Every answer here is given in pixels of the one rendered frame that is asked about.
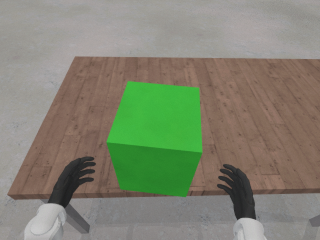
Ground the right robot hand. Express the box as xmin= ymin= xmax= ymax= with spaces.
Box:
xmin=217 ymin=164 xmax=256 ymax=220

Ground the carton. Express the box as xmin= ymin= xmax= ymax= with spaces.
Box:
xmin=106 ymin=81 xmax=203 ymax=197

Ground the robot left forearm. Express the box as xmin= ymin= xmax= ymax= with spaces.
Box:
xmin=24 ymin=203 xmax=67 ymax=240

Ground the table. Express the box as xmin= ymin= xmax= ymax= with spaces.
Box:
xmin=7 ymin=56 xmax=320 ymax=234

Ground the robot right forearm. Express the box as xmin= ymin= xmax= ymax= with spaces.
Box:
xmin=233 ymin=217 xmax=267 ymax=240

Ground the left robot hand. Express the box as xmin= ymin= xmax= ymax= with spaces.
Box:
xmin=47 ymin=156 xmax=96 ymax=208

